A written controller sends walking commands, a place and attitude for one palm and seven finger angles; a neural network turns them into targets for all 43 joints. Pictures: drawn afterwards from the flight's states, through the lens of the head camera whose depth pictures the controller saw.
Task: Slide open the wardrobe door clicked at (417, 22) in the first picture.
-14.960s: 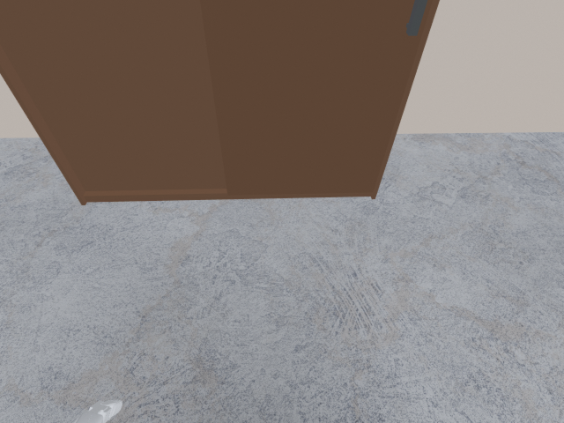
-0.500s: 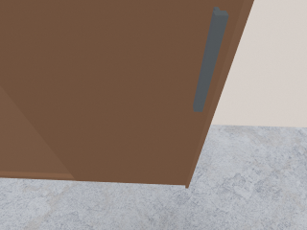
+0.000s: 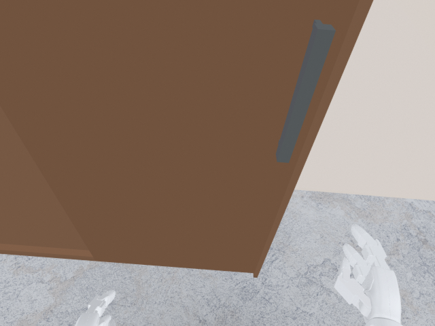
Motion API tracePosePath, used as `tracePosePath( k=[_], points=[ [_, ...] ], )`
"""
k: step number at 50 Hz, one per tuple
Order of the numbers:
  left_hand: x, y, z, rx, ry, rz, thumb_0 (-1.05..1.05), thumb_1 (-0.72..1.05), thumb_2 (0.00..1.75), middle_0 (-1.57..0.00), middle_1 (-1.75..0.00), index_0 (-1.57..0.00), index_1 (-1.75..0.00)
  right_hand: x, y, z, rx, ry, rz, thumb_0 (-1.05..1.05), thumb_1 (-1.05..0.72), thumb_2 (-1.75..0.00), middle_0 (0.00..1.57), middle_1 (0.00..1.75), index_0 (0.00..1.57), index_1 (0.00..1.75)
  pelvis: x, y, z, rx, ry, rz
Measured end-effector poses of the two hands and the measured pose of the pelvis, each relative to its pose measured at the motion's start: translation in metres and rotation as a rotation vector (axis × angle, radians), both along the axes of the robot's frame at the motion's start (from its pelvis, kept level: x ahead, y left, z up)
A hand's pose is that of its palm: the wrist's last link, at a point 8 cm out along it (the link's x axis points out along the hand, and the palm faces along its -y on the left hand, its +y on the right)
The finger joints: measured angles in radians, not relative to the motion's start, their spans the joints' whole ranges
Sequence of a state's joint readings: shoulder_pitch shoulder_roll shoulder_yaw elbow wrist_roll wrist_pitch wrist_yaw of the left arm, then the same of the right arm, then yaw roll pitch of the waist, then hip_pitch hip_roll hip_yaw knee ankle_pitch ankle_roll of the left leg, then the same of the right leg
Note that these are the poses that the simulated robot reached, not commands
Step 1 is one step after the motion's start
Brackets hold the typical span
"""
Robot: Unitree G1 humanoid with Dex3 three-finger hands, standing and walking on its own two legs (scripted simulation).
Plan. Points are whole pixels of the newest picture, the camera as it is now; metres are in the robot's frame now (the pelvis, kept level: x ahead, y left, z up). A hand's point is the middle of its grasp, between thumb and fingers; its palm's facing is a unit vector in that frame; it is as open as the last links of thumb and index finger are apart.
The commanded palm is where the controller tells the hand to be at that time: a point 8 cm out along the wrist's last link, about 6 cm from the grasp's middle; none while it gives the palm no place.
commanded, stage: raise the hand with hooked fingers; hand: right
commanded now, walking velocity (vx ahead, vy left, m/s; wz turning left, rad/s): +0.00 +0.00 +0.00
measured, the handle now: (297, 99) +0.50 -0.10 +0.20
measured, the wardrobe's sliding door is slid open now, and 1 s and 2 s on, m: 0.00 0.00 0.00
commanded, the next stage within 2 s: move the hooked fingers beside the handle in 1.88 s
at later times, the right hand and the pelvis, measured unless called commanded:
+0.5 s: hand (351, 285) +0.20 -0.18 +0.07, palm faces -0.10 +0.99 -0.12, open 10.4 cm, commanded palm +0.16 -0.25 +0.08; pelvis -0.01 +0.03 -0.03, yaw -1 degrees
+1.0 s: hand (424, 235) +0.24 -0.25 +0.17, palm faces +0.05 +0.99 -0.12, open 13.2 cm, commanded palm +0.21 -0.30 +0.17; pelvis +0.00 +0.00 +0.00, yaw +0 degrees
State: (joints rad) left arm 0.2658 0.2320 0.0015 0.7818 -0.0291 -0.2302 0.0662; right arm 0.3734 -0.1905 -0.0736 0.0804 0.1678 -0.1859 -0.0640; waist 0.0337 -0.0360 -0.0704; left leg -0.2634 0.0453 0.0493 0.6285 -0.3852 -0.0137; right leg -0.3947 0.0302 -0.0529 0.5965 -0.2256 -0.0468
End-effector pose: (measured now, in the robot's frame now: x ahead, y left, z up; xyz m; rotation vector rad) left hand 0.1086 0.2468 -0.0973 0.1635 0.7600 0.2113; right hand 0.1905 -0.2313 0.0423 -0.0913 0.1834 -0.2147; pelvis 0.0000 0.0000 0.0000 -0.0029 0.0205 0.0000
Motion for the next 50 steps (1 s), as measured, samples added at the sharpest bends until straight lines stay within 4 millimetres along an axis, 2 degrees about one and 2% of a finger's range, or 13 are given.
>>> tracePosePath(
  k=[2, 5, 9, 11, 13, 16, 21, 27, 30, 34, 37, 43, 50],
  points=[
    [0.022, 0.007, 0.01, 0.008, -0.095, -0.012, 0.01, 0.91, 0.89, -0.2, -0.3, -0.2, -0.3, 0.015, 0.008, 0.018, 0.009, -0.17, 0.091, 0.01, -0.8, -0.84, 0.2, 0.38, 0.2, 0.38, -0.003, 0.005, -0.007, -0.001, 0.033, 0.013],
    [0.049, 0.018, 0.026, 0.027, -0.192, -0.04, 0.01, 0.91, 0.89, -0.2, -0.3, -0.2, -0.3, 0.012, 0.015, 0.006, 0.039, -0.239, 0.231, 0.01, -0.74, -0.82, 0.2, 0.42, 0.2, 0.42, -0.008, 0.015, -0.018, -0.003, 0.06, 0.022],
    [0.074, 0.032, 0.045, 0.084, -0.265, -0.077, 0.01, 0.91, 0.89, -0.2, -0.3, -0.2, -0.3, -0.028, 0.005, -0.043, 0.121, -0.037, 0.239, 0.01, -0.64, -0.78, 0.22, 0.48, 0.22, 0.48, -0.01, 0.026, -0.027, 0.002, 0.074, 0.017],
    [0.083, 0.037, 0.05, 0.115, -0.282, -0.097, 0.01, 0.91, 0.89, -0.2, -0.3, -0.2, -0.3, -0.054, -0.005, -0.054, 0.139, 0.034, 0.161, 0.01, -0.6, -0.76, 0.22, 0.51, 0.22, 0.51, -0.008, 0.03, -0.03, 0.01, 0.078, 0.007],
    [0.09, 0.037, 0.051, 0.141, -0.285, -0.125, 0.01, 0.91, 0.9, -0.2, -0.3, -0.2, -0.3, -0.074, -0.016, -0.049, 0.109, 0.02, 0.075, 0.01, -0.55, -0.74, 0.23, 0.54, 0.23, 0.54, -0.007, 0.033, -0.031, 0.022, 0.078, -0.007],
    [0.094, 0.032, 0.042, 0.152, -0.267, -0.174, 0.01, 0.91, 0.9, -0.2, -0.29, -0.2, -0.3, -0.082, -0.024, -0.017, 0.019, -0.145, 0.015, 0.02, -0.48, -0.71, 0.23, 0.58, 0.23, 0.58, -0.007, 0.036, -0.034, 0.039, 0.071, -0.032],
    [0.083, 0.014, 0.016, 0.08, -0.22, -0.196, 0.01, 0.91, 0.9, -0.2, -0.3, -0.2, -0.3, -0.047, -0.013, 0.029, -0.047, -0.351, 0.17, 0.02, -0.36, -0.66, 0.23, 0.65, 0.23, 0.66, -0.014, 0.036, -0.035, 0.056, 0.053, -0.049],
    [0.047, 0.003, 0.004, -0.02, -0.16, -0.087, 0.01, 0.9, 0.89, -0.2, -0.3, -0.21, -0.3, 0.009, -0.014, 0.03, 0.008, -0.107, 0.328, 0.01, -0.22, -0.6, 0.25, 0.74, 0.25, 0.75, -0.01, 0.033, -0.022, 0.031, 0.053, -0.007],
    [0.032, 0.007, 0.006, -0.027, -0.14, -0.038, 0.01, 0.9, 0.89, -0.21, -0.3, -0.21, -0.3, 0.016, -0.029, 0.043, 0.031, -0.105, 0.249, 0.01, -0.15, -0.57, 0.25, 0.79, 0.25, 0.79, -0.003, 0.03, -0.016, 0.021, 0.053, 0.012],
    [0.022, 0.015, 0.011, 0.006, -0.117, -0.033, 0.01, 0.9, 0.89, -0.2, -0.3, -0.2, -0.3, 0.011, -0.044, 0.071, 0.004, -0.236, 0.164, 0.01, -0.06, -0.53, 0.26, 0.85, 0.26, 0.85, 0.004, 0.024, -0.011, 0.019, 0.046, 0.016],
    [0.024, 0.02, 0.015, 0.039, -0.113, -0.048, 0.02, 0.9, 0.9, -0.2, -0.3, -0.2, -0.3, 0.008, -0.049, 0.078, -0.003, -0.267, 0.168, 0.01, 0.01, -0.5, 0.26, 0.89, 0.26, 0.9, 0.006, 0.018, -0.009, 0.023, 0.037, 0.009],
    [0.046, 0.018, 0.033, 0.089, -0.176, -0.067, 0.02, 0.9, 0.9, -0.2, -0.3, -0.2, -0.3, 0.017, -0.054, 0.073, 0.011, -0.173, 0.228, 0.0, 0.16, -0.44, 0.27, 0.98, 0.27, 0.99, 0.002, 0.009, -0.005, 0.027, 0.007, -0.001],
    [0.075, -0.011, 0.059, 0.06, -0.303, -0.128, 0.01, 0.91, 0.9, -0.2, -0.3, -0.2, -0.3, 0.024, -0.072, 0.131, -0.056, -0.354, 0.197, 0.0, 0.32, -0.37, 0.29, 1.09, 0.29, 1.09, 0.0, 0.005, 0.002, 0.029, -0.036, -0.007]
  ],
)
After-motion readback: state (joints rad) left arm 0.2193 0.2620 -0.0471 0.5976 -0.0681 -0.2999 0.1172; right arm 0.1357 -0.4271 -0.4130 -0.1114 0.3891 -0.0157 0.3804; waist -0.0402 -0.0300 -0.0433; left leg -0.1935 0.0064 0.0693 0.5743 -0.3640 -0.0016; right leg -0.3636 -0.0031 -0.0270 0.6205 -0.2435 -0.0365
